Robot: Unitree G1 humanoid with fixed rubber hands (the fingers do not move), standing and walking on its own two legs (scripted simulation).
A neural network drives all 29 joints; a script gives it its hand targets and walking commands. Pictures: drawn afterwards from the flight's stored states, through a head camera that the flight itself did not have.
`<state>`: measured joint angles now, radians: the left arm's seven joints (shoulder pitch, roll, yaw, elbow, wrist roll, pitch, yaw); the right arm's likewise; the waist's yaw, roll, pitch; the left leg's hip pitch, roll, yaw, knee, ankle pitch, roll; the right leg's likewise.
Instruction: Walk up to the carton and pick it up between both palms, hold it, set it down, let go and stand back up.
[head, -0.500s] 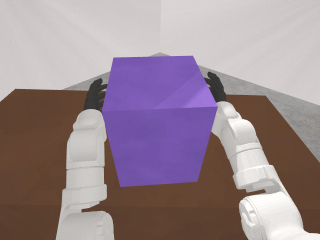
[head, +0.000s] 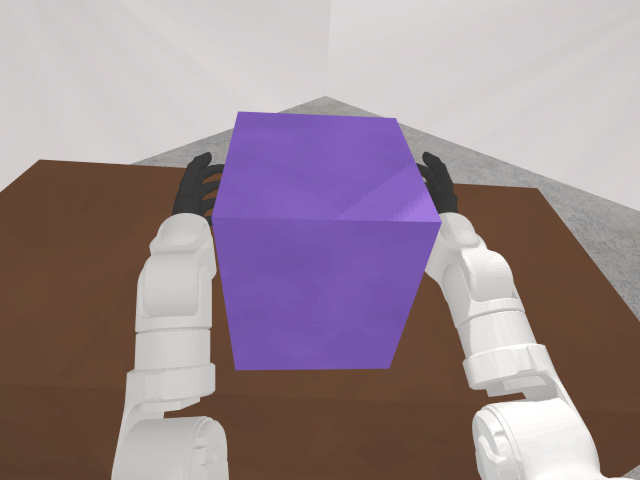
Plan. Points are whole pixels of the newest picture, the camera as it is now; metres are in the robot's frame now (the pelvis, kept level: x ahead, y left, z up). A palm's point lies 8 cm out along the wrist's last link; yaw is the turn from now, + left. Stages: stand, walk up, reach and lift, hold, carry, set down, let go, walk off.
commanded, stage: hold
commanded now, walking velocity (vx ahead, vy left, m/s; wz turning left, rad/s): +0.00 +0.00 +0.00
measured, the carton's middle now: (315, 243) +0.36 +0.01 +0.15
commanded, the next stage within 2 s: set down in 1.28 s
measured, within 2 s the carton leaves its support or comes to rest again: neither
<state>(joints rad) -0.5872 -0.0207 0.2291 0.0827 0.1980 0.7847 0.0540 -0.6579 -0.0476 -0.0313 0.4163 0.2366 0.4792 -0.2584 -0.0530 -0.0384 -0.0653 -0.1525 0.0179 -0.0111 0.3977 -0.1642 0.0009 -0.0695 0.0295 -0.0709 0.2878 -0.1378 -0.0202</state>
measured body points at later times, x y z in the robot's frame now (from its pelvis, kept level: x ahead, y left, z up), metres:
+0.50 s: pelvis +0.02 -0.01 +0.00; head -0.05 +0.01 +0.45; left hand +0.38 +0.15 +0.21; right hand +0.39 -0.15 +0.22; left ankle +0.04 +0.11 -0.75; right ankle +0.02 -0.11 -0.75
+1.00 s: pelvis +0.00 +0.00 +0.00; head -0.06 +0.03 +0.45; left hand +0.36 +0.16 +0.20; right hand +0.37 -0.13 +0.20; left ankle +0.04 +0.11 -0.75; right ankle +0.02 -0.11 -0.75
